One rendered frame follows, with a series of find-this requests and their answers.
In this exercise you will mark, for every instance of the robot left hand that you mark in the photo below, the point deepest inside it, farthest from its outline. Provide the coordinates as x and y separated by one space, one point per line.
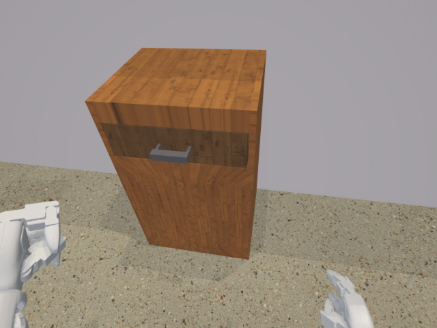
43 232

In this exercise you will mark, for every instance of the drawer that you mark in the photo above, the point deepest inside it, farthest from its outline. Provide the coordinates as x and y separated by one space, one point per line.
208 147

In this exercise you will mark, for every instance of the handle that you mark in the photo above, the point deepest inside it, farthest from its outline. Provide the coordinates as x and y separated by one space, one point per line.
170 156

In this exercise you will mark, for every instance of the robot right hand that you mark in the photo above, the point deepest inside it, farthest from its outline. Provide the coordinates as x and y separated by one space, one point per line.
352 309

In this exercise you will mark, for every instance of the cabinet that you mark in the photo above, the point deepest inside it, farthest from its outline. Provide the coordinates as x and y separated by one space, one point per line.
194 207

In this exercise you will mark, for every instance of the left robot forearm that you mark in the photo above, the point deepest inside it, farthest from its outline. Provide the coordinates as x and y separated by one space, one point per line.
12 304

